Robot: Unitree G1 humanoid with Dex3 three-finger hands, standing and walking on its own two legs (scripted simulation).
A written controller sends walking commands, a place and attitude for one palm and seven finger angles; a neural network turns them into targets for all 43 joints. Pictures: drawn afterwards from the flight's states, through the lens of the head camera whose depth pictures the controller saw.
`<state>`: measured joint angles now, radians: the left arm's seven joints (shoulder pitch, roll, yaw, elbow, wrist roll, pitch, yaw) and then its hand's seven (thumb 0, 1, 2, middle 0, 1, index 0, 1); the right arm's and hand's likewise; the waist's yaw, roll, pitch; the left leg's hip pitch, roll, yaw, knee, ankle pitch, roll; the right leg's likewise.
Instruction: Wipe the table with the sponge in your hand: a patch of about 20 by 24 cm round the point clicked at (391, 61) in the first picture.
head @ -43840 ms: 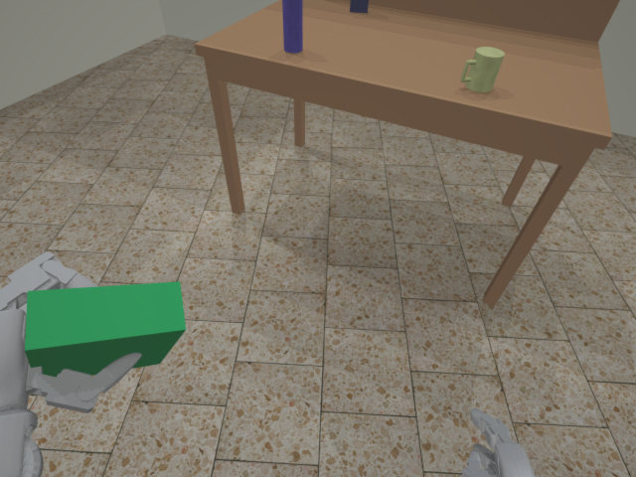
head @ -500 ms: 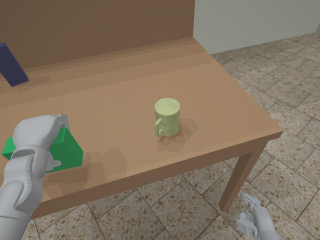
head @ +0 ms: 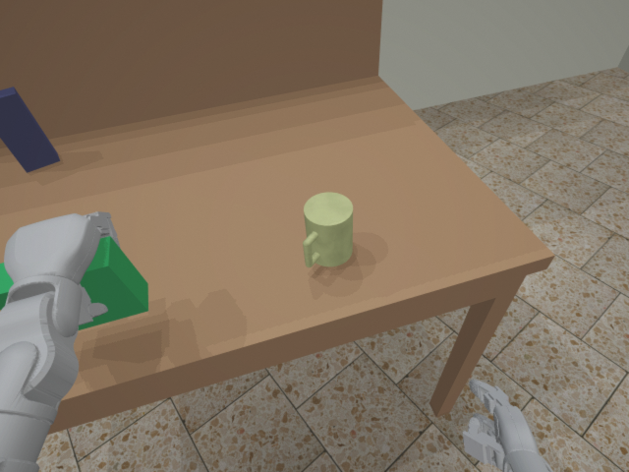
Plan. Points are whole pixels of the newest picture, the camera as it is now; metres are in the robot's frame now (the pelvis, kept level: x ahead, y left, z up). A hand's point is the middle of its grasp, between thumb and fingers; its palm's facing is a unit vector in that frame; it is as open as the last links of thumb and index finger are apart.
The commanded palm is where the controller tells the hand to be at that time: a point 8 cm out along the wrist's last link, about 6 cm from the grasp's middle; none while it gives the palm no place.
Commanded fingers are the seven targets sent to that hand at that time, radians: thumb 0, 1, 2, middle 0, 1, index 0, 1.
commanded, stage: move the sponge above the wiping area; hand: left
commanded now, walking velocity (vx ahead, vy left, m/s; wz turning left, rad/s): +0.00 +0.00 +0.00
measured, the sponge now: (84, 297) +0.27 +0.36 +0.08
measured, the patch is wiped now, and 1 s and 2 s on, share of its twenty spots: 0.00 0.00 0.00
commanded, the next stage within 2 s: lower the sponge onto the table in 1.98 s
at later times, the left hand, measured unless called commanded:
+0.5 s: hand (68, 268) +0.27 +0.36 +0.13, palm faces +0.07 -0.02 -1.00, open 9.2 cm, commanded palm +0.25 +0.33 +0.19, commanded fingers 0.00 0.10 1.30 -1.20 -1.60 -1.20 -1.60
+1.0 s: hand (80, 277) +0.27 +0.35 +0.12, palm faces -0.01 -0.06 -1.00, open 9.2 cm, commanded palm +0.25 +0.32 +0.19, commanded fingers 0.00 0.10 1.30 -1.20 -1.60 -1.20 -1.60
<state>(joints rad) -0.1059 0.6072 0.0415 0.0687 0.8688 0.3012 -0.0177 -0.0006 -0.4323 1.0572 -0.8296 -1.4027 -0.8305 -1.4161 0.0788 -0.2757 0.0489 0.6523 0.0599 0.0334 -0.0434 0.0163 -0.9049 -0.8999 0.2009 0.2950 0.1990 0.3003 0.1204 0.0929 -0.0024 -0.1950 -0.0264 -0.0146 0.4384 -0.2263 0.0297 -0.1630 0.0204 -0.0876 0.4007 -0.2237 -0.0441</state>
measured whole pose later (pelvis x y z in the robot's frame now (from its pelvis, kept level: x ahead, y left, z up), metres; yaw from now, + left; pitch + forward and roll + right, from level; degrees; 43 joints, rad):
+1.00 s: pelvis +0.00 +0.01 +0.00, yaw +0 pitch +0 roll -1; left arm -0.11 0.59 0.01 0.06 0.86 0.45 -0.10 0.00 -0.43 1.06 -0.82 -1.41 -0.82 -1.42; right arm 0.06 -0.30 0.05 0.63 0.08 0.06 -0.03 0.02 -0.90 -0.90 0.20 0.30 0.20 0.30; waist 0.11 0.12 -0.01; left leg -0.20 -0.04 -0.01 0.43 -0.22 0.04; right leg -0.17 0.01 -0.08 0.39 -0.22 -0.03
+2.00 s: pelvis +0.00 +0.01 +0.00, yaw +0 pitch -1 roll -1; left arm -0.05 0.57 -0.04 0.01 0.85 0.32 -0.16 0.00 -0.43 1.05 -0.83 -1.42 -0.83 -1.43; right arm 0.09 -0.30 0.04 0.61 0.07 0.04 -0.04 0.02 -0.91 -0.90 0.20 0.30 0.20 0.30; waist 0.10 0.12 0.00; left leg -0.20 -0.04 -0.01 0.44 -0.23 0.04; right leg -0.17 0.01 -0.08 0.41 -0.23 -0.03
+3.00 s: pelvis +0.00 +0.01 +0.00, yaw +0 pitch -1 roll -1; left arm -0.03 0.54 -0.04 0.02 0.91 0.21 -0.01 0.00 -0.44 1.05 -0.84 -1.42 -0.84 -1.43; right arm 0.11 -0.27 0.04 0.63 0.05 0.03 -0.05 0.02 -0.91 -0.90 0.20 0.29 0.20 0.30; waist 0.12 0.08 0.00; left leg -0.19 -0.03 -0.01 0.44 -0.24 0.04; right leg -0.16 0.02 -0.08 0.39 -0.22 -0.03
